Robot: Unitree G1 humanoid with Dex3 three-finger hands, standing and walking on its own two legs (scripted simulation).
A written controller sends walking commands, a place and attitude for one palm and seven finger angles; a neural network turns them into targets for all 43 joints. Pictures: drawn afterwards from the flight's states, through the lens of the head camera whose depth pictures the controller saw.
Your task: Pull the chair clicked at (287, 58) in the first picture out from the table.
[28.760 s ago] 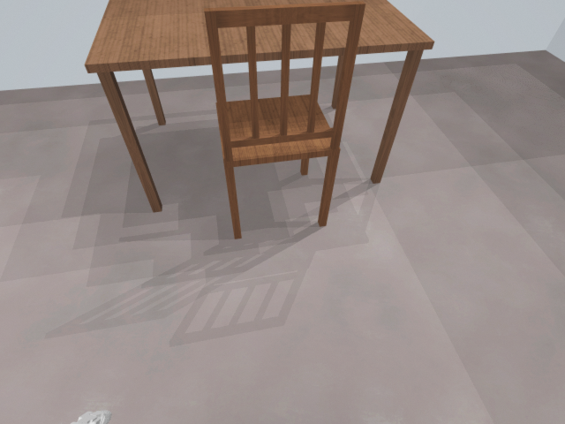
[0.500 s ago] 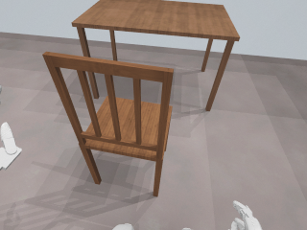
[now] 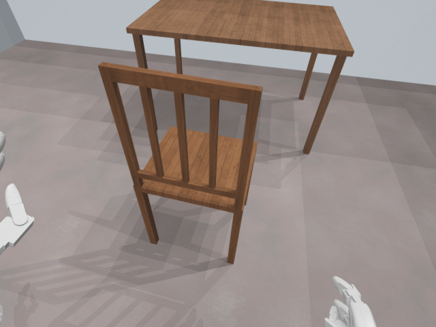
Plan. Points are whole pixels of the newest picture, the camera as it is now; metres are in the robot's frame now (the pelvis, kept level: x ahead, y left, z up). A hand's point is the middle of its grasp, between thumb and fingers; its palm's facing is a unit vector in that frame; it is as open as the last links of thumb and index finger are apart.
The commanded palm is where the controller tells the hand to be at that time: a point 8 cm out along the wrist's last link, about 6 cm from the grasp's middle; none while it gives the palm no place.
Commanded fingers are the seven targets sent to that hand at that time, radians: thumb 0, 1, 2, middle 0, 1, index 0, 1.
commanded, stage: stop stepping back and stand still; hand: left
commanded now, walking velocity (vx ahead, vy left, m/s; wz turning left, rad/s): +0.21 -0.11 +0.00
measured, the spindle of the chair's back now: (182, 142) +0.63 +0.16 -0.05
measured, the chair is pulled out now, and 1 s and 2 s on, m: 0.64 0.64 0.64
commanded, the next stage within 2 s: let the arm hang, fingers relaxed in 1.00 s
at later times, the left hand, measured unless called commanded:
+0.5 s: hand (57, 207) +0.23 +0.26 +0.16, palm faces +0.44 -0.75 -0.49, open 7.4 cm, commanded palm +0.17 +0.29 +0.18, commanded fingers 0.00 0.90 0.90 -0.20 -0.30 -0.20 -0.30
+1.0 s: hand (49, 195) +0.25 +0.28 +0.16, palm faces +0.41 -0.77 -0.49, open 7.4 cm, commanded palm +0.19 +0.32 +0.18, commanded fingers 0.00 0.90 0.90 -0.20 -0.30 -0.20 -0.30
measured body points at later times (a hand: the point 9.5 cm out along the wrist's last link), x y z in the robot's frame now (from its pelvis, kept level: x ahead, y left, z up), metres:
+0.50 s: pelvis +0.04 -0.01 +0.01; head +0.04 -0.02 +0.46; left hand +0.20 +0.29 +0.18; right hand +0.19 -0.25 -0.09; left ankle +0.02 +0.12 -0.74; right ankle +0.07 -0.11 -0.74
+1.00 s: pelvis +0.06 +0.01 +0.01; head +0.08 +0.02 +0.46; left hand +0.22 +0.32 +0.18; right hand +0.24 -0.21 -0.08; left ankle +0.02 +0.13 -0.74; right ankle +0.07 -0.11 -0.74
